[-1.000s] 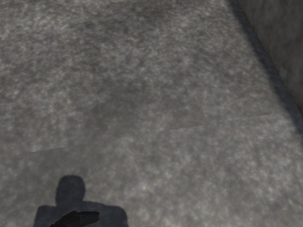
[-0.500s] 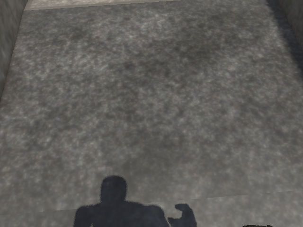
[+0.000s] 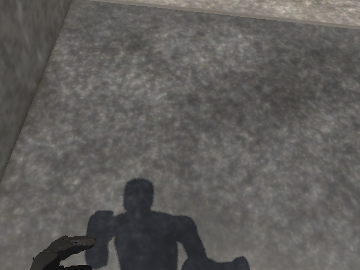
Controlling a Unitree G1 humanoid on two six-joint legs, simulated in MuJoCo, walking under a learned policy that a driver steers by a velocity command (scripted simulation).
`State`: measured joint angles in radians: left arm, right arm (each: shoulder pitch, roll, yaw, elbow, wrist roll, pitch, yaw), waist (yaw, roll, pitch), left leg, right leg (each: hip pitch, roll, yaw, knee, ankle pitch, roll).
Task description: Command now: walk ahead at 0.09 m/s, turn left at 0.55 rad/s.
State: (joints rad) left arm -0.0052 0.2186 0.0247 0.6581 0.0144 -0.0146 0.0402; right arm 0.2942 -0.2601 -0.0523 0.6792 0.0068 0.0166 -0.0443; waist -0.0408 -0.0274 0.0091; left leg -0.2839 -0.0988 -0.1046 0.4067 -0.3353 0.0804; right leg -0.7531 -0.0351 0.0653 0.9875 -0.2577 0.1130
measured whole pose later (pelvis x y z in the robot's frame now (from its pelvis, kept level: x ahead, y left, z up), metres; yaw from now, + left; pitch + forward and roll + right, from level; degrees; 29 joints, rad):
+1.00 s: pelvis +0.28 -0.05 +0.00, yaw +8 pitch +3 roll -1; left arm 0.09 0.21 0.01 0.64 -0.01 -0.06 -0.03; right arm 0.46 -0.20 -0.01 0.88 0.01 -0.04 -0.01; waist -0.01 0.01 -0.01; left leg -0.18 0.01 -0.14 1.00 -0.49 0.01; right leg -0.61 -0.01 -0.13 0.87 -0.48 -0.10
